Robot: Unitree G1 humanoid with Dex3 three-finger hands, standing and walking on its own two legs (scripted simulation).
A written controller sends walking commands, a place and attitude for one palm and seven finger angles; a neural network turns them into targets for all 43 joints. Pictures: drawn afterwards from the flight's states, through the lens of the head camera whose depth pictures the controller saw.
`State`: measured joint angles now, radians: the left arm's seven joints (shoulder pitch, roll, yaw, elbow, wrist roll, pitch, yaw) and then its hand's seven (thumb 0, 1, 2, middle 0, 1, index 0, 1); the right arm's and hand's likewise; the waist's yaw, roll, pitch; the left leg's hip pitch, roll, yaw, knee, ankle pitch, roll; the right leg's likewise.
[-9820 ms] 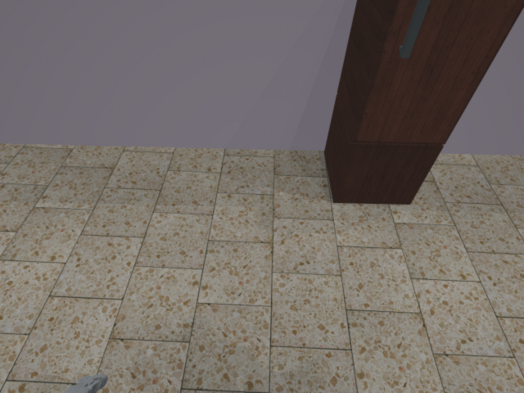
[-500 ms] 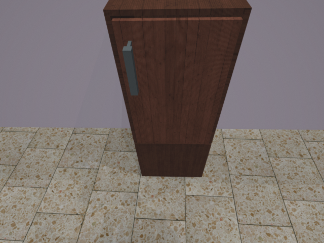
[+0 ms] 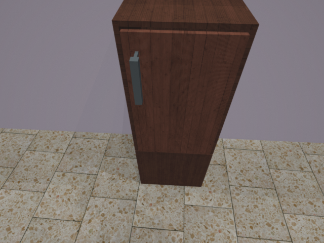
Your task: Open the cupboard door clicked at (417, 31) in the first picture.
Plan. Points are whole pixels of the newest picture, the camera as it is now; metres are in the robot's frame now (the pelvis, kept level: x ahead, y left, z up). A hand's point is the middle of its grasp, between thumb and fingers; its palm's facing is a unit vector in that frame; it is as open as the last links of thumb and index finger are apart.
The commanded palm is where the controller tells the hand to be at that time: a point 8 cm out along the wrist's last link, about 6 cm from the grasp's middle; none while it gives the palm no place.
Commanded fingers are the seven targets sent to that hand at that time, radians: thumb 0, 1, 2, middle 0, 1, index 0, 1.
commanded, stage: come to a stop and stand still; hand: left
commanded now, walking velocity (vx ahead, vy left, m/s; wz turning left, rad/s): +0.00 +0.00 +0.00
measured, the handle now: (137, 78) +0.56 +0.11 +0.11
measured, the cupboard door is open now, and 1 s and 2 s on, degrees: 0 0 0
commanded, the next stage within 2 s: look again from close up in 0.06 s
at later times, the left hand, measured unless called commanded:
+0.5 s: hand out of the picture +0.00 +0.15 -0.17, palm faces +0.03 -0.98 -0.17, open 7.3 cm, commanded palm none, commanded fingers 0.00 0.90 0.90 -0.20 -0.30 -0.20 -0.30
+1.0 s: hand out of the picture -0.01 +0.12 -0.18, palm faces +0.03 -0.99 -0.15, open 7.4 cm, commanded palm none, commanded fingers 0.00 0.90 0.90 -0.20 -0.30 -0.20 -0.30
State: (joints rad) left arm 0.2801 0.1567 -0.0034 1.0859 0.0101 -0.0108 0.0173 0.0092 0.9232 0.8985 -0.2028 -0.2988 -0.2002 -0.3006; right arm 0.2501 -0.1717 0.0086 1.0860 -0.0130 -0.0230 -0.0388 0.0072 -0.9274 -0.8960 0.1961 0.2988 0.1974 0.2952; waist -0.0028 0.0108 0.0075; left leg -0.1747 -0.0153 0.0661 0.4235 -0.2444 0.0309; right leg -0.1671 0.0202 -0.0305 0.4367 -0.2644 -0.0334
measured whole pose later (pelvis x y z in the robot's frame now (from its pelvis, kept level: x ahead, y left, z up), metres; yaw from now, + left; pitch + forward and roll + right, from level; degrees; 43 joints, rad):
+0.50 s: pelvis +0.01 -0.01 +0.00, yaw +0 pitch -1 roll +1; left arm 0.31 0.13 -0.01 1.12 0.01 -0.01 0.03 0.01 0.92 0.90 -0.20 -0.30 -0.20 -0.30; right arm 0.28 -0.14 0.02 1.15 -0.01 -0.02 -0.04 0.00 -0.91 -0.90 0.19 0.30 0.20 0.29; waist 0.00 0.00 0.02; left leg -0.14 -0.01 0.05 0.39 -0.24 0.01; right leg -0.14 0.03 -0.04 0.41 -0.27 -0.05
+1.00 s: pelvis +0.01 -0.04 -0.01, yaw +0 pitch +1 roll +2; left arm 0.35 0.13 0.02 1.08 0.03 0.02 0.00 0.01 0.91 0.90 -0.20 -0.30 -0.20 -0.30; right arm 0.30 -0.12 -0.01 1.13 -0.03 -0.01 -0.06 0.00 -0.90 -0.90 0.20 0.30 0.20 0.30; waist -0.01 -0.03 0.01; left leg -0.20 0.02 0.06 0.48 -0.29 -0.01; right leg -0.21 0.05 -0.04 0.54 -0.34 -0.07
